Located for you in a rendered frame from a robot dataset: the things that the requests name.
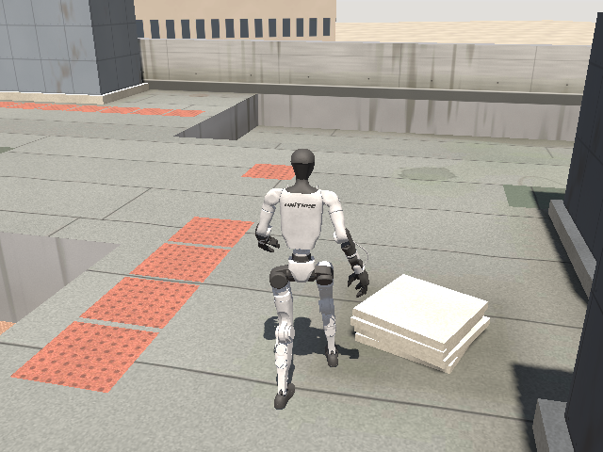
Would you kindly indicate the robot left hand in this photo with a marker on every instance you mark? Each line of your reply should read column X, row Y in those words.
column 272, row 241

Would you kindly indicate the robot left upper arm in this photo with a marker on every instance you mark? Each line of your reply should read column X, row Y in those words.
column 267, row 211

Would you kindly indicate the left robot forearm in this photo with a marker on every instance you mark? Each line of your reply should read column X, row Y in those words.
column 261, row 239

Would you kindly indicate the robot right foot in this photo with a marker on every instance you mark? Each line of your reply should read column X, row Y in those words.
column 332, row 359

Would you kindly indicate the robot torso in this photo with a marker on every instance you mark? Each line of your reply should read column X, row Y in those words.
column 301, row 220

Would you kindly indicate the robot right upper arm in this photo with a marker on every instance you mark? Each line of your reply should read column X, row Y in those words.
column 330, row 199

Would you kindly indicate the right robot forearm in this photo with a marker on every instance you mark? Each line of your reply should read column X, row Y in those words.
column 352, row 254

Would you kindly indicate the robot right hand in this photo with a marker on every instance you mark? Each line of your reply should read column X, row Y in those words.
column 364, row 282

